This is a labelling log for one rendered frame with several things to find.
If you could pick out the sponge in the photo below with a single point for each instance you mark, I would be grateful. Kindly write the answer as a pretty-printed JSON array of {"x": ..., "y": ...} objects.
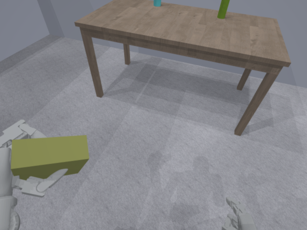
[{"x": 41, "y": 157}]

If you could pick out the table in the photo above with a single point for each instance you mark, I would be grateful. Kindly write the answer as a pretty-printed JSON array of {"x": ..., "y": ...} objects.
[{"x": 241, "y": 40}]

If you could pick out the left robot hand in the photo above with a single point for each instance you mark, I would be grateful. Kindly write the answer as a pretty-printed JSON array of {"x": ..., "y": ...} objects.
[{"x": 33, "y": 186}]

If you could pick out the robot left forearm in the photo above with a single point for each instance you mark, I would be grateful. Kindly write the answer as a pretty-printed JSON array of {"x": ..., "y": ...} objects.
[{"x": 9, "y": 219}]

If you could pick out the right robot hand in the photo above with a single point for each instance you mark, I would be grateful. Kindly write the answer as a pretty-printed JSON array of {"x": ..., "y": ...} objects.
[{"x": 244, "y": 220}]

